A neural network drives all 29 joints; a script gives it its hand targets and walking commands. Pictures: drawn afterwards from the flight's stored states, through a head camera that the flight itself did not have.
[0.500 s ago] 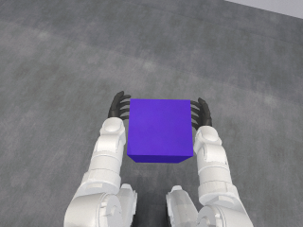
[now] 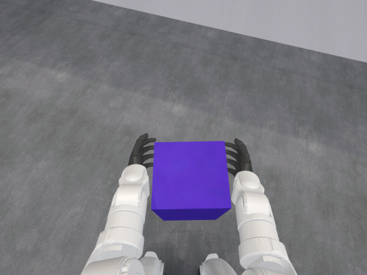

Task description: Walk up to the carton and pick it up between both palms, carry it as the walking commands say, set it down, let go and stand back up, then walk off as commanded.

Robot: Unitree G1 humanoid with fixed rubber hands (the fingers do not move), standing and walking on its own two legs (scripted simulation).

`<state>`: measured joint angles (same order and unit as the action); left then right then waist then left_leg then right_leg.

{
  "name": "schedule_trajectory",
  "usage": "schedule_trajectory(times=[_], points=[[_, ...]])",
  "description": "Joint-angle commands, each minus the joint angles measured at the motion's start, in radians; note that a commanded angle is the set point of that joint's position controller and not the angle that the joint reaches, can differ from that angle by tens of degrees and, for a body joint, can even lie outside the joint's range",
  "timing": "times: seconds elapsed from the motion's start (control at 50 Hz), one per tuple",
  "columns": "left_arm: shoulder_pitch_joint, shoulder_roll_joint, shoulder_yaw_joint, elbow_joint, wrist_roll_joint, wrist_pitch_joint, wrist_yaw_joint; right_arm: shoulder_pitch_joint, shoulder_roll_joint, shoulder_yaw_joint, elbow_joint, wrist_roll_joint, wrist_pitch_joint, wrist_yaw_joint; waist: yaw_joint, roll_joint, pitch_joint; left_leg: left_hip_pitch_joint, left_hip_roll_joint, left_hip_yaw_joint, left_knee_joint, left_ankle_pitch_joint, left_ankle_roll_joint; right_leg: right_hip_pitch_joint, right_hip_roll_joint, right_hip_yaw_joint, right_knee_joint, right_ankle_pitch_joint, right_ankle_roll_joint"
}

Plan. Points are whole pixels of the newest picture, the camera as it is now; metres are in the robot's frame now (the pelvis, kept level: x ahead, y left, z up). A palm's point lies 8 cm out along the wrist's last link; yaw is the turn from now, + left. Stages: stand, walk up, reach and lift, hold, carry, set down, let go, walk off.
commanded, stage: reach and lift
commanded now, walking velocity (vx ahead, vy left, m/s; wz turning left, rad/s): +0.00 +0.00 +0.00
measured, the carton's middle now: (189, 186) +0.34 -0.02 -0.10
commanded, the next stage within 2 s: none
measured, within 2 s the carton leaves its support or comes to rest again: neither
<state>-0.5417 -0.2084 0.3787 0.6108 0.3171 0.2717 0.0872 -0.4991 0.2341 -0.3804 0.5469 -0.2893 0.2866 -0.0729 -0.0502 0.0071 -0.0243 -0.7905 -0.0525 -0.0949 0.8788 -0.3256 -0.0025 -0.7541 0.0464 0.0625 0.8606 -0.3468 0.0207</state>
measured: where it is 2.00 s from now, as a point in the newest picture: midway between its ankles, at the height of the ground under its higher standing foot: outside the picture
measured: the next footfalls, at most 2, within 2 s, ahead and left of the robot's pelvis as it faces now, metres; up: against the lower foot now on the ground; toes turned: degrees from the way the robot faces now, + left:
none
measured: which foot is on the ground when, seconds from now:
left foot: down 0.00-1.00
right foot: down 0.00-1.00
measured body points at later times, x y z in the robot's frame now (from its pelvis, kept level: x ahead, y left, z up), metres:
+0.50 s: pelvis +0.01 +0.01 +0.04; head +0.03 +0.02 +0.49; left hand +0.36 +0.11 +0.04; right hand +0.35 -0.13 +0.05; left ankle +0.06 +0.11 -0.69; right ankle +0.04 -0.13 -0.69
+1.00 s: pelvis +0.02 +0.00 +0.05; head -0.04 +0.00 +0.49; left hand +0.35 +0.11 +0.10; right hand +0.34 -0.13 +0.11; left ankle +0.06 +0.11 -0.69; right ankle +0.04 -0.13 -0.69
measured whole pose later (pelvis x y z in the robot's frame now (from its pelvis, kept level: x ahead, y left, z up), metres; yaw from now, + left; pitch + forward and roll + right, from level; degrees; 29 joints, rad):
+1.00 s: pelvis +0.02 +0.00 +0.05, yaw +0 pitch -9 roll +0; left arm -0.47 -0.22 0.34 0.51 0.30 0.64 0.09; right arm -0.49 0.23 -0.33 0.48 -0.31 0.68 -0.07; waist -0.04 0.00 0.03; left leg -0.11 -0.05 -0.08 0.47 -0.21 0.01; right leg -0.09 0.02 0.09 0.49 -0.24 0.02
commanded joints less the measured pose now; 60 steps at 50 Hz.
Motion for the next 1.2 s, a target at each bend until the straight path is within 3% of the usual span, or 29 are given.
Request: schedule_trajectory(times=[0.0,0.26,0.54,0.94,1.18], points=[[-0.436,-1.004,-0.533,0.100,-0.094,0.001,-0.194,-0.486,1.017,0.536,0.077,0.095,-0.006,0.178,-0.010,0.015,-0.516,0.367,-0.085,-0.025,-0.138,0.211,0.011,0.260,0.084,0.025,-0.152,0.245,-0.009],[-0.416,-1.008,-0.551,0.064,-0.122,0.057,-0.199,-0.452,1.001,0.518,0.078,0.101,0.057,0.196,-0.028,0.018,-0.416,0.514,-0.064,-0.032,-0.282,0.211,0.011,0.419,0.061,0.023,-0.287,0.267,-0.017],[-0.449,-1.034,-0.565,0.027,-0.177,0.173,-0.201,-0.486,0.975,0.494,0.072,0.133,0.185,0.217,-0.030,0.021,-0.302,0.647,-0.024,-0.033,-0.415,0.157,-0.006,0.542,0.030,0.002,-0.376,0.230,-0.028],[-0.500,-0.977,-0.517,-0.055,-0.232,0.360,-0.229,-0.537,1.006,0.524,-0.013,0.204,0.383,0.203,0.021,-0.019,-0.167,0.744,-0.019,0.000,-0.497,0.138,0.023,0.666,0.008,0.005,-0.463,0.183,-0.012],[-0.519,-0.970,-0.487,-0.086,-0.218,0.386,-0.241,-0.513,1.030,0.490,0.006,0.179,0.398,0.192,0.037,-0.010,-0.155,0.755,-0.026,0.011,-0.502,0.163,0.027,0.681,0.013,0.008,-0.473,0.204,-0.012]])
